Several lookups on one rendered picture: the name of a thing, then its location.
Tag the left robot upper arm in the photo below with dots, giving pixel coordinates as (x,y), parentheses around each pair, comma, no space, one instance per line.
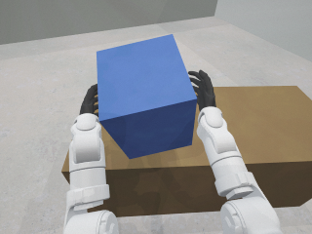
(99,222)

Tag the pedestal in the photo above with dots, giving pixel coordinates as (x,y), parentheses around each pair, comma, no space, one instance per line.
(272,128)

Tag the carton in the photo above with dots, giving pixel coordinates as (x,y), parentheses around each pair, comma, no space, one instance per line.
(146,100)

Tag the right robot upper arm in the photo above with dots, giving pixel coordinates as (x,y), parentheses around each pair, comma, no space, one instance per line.
(251,215)

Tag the robot right forearm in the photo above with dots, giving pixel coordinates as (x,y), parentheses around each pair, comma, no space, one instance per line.
(232,179)

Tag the robot right hand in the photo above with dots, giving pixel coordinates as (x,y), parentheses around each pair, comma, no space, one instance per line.
(205,92)

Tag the robot left hand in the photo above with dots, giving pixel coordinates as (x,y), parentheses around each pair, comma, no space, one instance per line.
(88,104)

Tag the robot left forearm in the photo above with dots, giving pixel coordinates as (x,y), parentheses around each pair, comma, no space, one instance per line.
(87,176)

